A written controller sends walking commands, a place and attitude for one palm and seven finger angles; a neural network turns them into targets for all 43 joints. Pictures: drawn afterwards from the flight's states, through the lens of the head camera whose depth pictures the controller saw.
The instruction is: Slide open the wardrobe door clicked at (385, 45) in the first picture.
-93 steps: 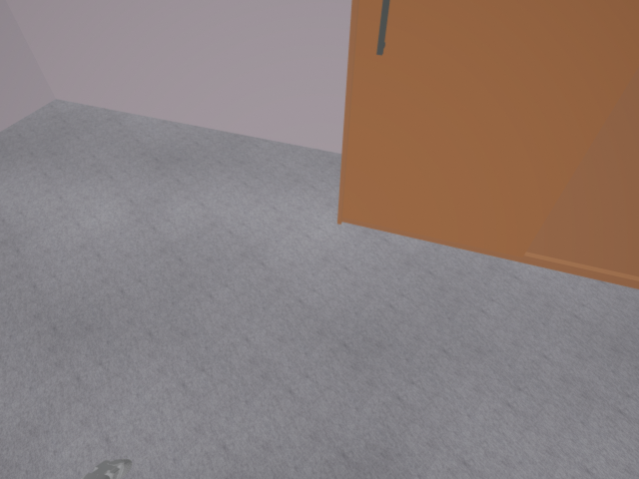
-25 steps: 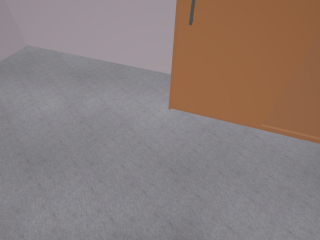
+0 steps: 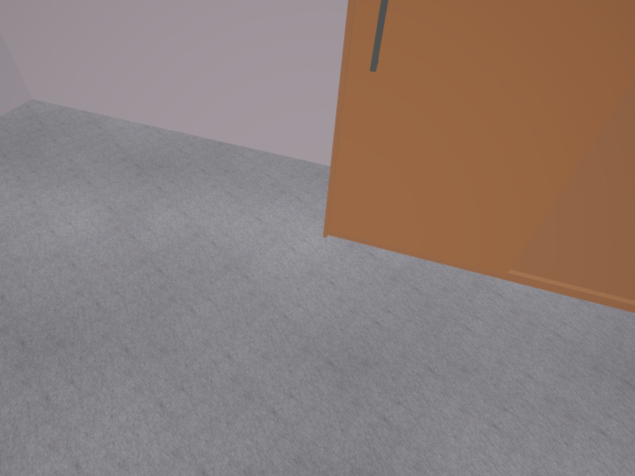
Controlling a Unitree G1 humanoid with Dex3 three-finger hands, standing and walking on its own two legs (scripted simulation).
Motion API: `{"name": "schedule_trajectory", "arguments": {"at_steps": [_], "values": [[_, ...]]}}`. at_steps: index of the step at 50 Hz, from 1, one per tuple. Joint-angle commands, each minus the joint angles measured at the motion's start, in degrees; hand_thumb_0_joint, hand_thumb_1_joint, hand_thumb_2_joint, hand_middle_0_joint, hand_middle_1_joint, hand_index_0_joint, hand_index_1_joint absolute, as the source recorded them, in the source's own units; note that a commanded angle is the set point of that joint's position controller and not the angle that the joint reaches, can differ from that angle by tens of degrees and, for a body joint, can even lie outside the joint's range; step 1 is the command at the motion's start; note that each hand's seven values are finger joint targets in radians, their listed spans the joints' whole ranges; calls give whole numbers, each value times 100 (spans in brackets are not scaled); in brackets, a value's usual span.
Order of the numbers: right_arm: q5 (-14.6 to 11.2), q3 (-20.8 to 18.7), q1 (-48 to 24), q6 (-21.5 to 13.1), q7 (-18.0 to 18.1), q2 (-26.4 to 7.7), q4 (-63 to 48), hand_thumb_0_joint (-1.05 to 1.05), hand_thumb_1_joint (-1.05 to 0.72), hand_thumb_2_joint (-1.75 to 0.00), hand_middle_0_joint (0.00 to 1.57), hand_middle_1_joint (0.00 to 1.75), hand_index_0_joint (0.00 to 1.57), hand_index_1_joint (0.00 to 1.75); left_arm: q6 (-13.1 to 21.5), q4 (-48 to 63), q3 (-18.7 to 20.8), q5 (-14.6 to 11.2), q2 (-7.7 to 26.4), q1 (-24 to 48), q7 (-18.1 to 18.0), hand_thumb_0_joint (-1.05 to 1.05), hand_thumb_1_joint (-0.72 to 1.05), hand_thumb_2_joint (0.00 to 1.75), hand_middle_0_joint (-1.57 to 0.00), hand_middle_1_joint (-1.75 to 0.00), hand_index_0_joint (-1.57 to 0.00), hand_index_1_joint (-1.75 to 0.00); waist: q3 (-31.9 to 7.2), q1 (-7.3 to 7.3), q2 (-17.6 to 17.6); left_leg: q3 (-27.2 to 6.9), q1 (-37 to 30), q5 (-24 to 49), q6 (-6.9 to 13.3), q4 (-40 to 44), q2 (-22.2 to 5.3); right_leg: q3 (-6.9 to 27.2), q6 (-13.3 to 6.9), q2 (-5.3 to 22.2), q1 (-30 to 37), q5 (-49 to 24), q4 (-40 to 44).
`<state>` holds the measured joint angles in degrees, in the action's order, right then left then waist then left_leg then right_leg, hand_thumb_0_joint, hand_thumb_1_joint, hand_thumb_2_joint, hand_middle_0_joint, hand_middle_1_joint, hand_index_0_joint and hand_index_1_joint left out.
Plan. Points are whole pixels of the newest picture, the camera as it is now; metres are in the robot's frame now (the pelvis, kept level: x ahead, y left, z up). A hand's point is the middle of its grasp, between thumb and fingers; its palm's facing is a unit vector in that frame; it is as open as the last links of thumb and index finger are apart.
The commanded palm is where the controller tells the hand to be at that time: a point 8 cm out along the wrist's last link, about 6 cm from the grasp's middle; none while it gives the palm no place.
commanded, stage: walk to a spot facing it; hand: left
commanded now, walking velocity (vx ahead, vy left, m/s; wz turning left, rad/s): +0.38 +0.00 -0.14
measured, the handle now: (382, 17) +1.22 -0.09 +0.17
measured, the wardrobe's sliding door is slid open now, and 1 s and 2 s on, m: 0.00 0.00 0.00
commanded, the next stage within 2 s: turn to face it in 0.74 s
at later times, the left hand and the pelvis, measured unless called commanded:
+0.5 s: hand (256, 391) +0.30 +0.11 -0.17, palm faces -0.06 -0.98 -0.18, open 7.4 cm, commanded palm none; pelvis +0.19 -0.06 -0.01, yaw -3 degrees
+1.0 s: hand (241, 348) +0.37 +0.16 -0.18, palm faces +0.04 -0.99 -0.14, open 7.4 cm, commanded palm none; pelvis +0.39 -0.02 +0.01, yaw -2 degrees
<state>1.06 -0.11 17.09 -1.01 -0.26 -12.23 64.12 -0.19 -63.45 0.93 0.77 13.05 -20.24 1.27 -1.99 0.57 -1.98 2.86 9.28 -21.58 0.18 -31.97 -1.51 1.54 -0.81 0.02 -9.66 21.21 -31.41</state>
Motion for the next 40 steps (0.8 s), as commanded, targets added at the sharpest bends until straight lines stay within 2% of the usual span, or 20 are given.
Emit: {"name": "schedule_trajectory", "arguments": {"at_steps": [1,2,4,7,10,13,15,16,17,18,19,20,22,25,29,32,36,38,39,40], "values": [[54,-316,1683,-268,174,-1160,172,0,-90,-90,20,30,20,30,228,915,151,69,478,1295,-90,0,90,90,-20,-30,-20,-30,1396,-748,1508,-2790,-1367,861,1172,2171,-2195,-164,-108,104,-3429,907,-2553],[22,-259,1702,-318,199,-950,192,0,-90,-90,20,30,20,30,280,892,181,69,550,1235,-74,0,90,90,-20,-30,-20,-30,1273,-651,1188,-2580,-1658,1841,1279,1970,-2187,-23,-112,301,-3669,678,-2901],[36,-222,1565,-394,240,-704,131,0,-90,-90,20,30,20,30,305,809,202,58,319,1219,-14,0,90,90,-20,-30,-20,-30,1139,-514,729,-1815,-1662,2984,1176,1770,-1964,-112,-76,516,-3552,460,-3108],[26,-230,1432,-450,269,-552,146,0,-90,-90,20,30,20,30,221,824,185,47,53,1271,82,0,90,90,-20,-30,-20,-30,1055,-345,938,-943,-1465,2943,923,1936,-1532,-437,-10,549,-3287,-91,-2657],[34,-224,1342,-461,269,-430,195,0,-90,-90,20,30,20,30,184,963,152,22,-161,1541,125,0,90,90,-20,-30,-20,-30,1221,-244,1082,-227,-826,2882,742,2124,-1251,-836,-47,462,-2498,-656,-1416],[7,-270,1316,-441,265,-529,298,0,-90,-90,20,30,20,30,184,874,187,25,-144,1298,102,0,90,90,-20,-30,-20,-30,992,-75,987,57,-645,3903,708,1807,-1270,-1087,-221,147,-1435,-965,-878],[-22,-308,1198,-424,264,-638,313,0,-90,-90,20,30,20,30,225,601,277,59,16,444,46,0,90,90,-20,-30,-20,-30,512,325,887,300,-669,4942,574,686,-1247,-1150,-369,-39,-338,-1106,-504],[-42,-315,1152,-420,245,-629,300,0,-90,-90,20,30,20,30,284,363,352,94,234,-348,10,0,90,90,-20,-30,-20,-30,90,682,633,404,-318,4704,397,-394,-1050,-1065,-427,-83,750,-1321,-129],[-84,-291,1257,-413,161,-414,241,0,-90,-90,20,30,20,30,358,163,482,137,712,-1123,-75,0,90,90,-20,-30,-20,-30,-508,980,-171,495,755,3023,226,-1977,-710,-47,-681,812,2022,-1028,152],[-127,-244,1601,-418,149,-8,103,0,-90,-90,20,30,20,30,381,83,618,100,1279,-1473,-152,0,90,90,-20,-30,-20,-30,-1217,830,-1390,360,1974,-799,25,-3975,77,2668,-1296,2460,2746,-794,913],[-127,-263,1120,-366,155,-81,-47,0,-90,-90,20,30,20,30,346,134,634,-24,1334,-1154,-164,0,90,90,-20,-30,-20,-30,-774,784,-828,-281,2353,-972,199,-4797,-136,3195,-1448,2654,2089,62,1638],[-111,-307,871,-336,115,-24,-65,0,-90,-90,20,30,20,30,322,281,571,-20,1139,-486,-164,0,90,90,-20,-30,-20,-30,-26,520,-475,-262,2493,-419,232,-4997,-454,2733,-1333,2512,1109,1134,1938],[-3,-315,593,-251,93,69,-145,0,-90,-90,20,30,20,30,355,478,410,15,608,313,-204,0,90,90,-20,-30,-20,-30,681,121,165,-382,2294,95,182,-4627,-785,1799,-1075,2237,-439,793,2007],[56,-287,929,-77,66,296,-76,0,-90,-90,20,30,20,30,451,440,283,75,257,396,-204,0,90,90,-20,-30,-20,-30,670,-250,11,-213,1962,439,30,-3872,-802,494,-834,1740,-982,-451,2060],[31,-301,468,-30,-33,305,-426,0,-90,-90,20,30,20,30,501,414,292,89,285,391,-206,0,90,90,-20,-30,-20,-30,728,-318,-279,-21,1925,786,-113,-2430,-861,-112,-862,1563,-1006,-790,2157],[18,-309,-201,-103,-125,273,-694,0,-90,-90,20,30,20,30,520,307,286,86,354,117,-184,0,90,90,-20,-30,-20,-30,869,-112,-371,123,1851,1059,-102,-1407,-777,-201,-811,1546,-746,-812,2072],[25,-305,-700,-184,-153,146,-876,0,-90,-90,20,30,20,30,487,214,299,86,447,-251,-184,0,90,90,-20,-30,-20,-30,934,64,-298,447,1680,928,10,-686,-488,-201,-748,1622,-64,-1547,1737],[45,-339,-264,-233,-110,33,-743,0,-90,-90,20,30,20,30,474,185,311,67,487,-256,-193,0,90,90,-20,-30,-20,-30,750,-198,13,688,798,1022,69,-133,-250,-520,-612,1480,-64,-2416,927],[72,-384,348,-269,-70,-150,-546,0,-90,-90,20,30,20,30,460,199,289,38,409,-288,-195,0,90,90,-20,-30,-20,-30,356,-444,328,597,-212,1232,158,255,-203,-810,-453,1191,-299,-2840,-101],[136,-521,1087,-313,-1,-712,-404,0,-90,-90,20,30,20,30,457,286,258,-2,184,-434,-166,0,90,90,-20,-30,-20,-30,-225,-692,1338,-846,-1491,1534,582,642,-1245,-1171,-119,639,-1272,-1861,-1634]]}}
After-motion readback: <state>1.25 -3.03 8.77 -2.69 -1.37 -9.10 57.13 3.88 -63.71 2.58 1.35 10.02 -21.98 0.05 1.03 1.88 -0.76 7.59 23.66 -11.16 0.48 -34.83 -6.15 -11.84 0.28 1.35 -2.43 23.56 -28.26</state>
